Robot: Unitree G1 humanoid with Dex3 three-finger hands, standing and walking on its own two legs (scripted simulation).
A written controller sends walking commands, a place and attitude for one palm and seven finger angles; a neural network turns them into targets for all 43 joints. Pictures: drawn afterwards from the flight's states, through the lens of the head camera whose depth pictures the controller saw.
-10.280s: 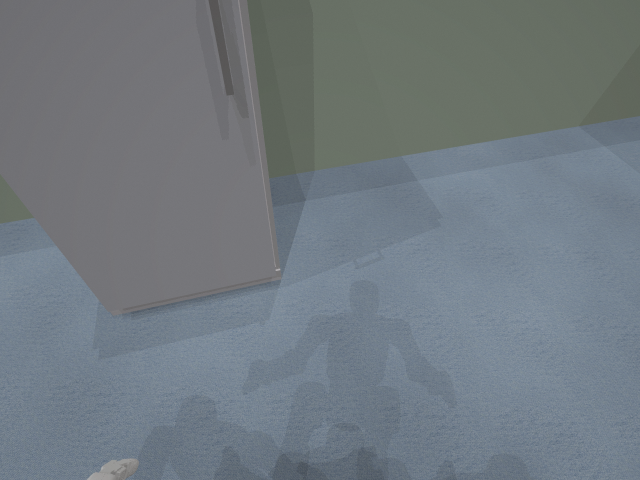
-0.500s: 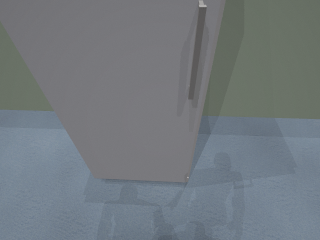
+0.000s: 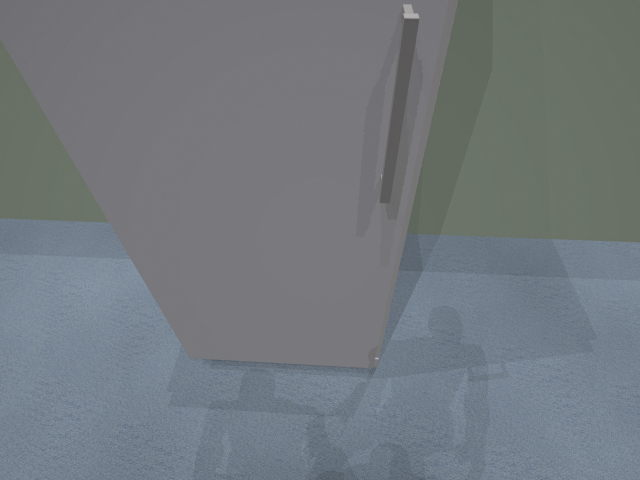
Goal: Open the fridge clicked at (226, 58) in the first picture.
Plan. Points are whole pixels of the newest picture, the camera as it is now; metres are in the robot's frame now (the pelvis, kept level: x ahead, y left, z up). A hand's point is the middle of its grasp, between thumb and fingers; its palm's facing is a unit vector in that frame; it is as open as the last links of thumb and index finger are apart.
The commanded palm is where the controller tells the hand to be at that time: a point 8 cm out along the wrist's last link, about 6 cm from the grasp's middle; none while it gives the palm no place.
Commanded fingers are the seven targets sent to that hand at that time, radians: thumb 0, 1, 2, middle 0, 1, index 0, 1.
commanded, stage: look again from close up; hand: right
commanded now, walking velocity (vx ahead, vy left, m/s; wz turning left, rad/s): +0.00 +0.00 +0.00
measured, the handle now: (394, 118) +0.54 -0.07 +0.19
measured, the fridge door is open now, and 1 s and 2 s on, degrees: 0 0 0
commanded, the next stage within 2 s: shuffle to correct the standing spot in 0.42 s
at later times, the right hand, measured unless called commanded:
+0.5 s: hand out of the picture +0.00 -0.17 -0.18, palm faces +0.02 +0.98 -0.18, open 7.4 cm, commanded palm none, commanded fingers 0.00 -0.90 -0.90 0.20 0.30 0.20 0.30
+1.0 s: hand out of the picture -0.02 -0.11 -0.19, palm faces +0.10 +0.99 -0.13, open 7.4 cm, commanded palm none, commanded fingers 0.00 -0.90 -0.90 0.20 0.30 0.20 0.30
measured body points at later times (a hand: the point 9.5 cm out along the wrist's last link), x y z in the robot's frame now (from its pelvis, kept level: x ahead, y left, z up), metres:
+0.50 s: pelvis +0.01 +0.00 +0.00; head +0.01 -0.01 +0.45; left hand +0.02 +0.23 -0.15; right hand +0.00 -0.22 -0.16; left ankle -0.02 +0.14 -0.74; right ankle +0.04 -0.10 -0.74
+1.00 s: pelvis +0.05 +0.04 -0.01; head +0.07 +0.02 +0.44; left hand +0.03 +0.26 -0.16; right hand -0.02 -0.17 -0.18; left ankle -0.02 +0.14 -0.74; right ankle +0.04 -0.07 -0.72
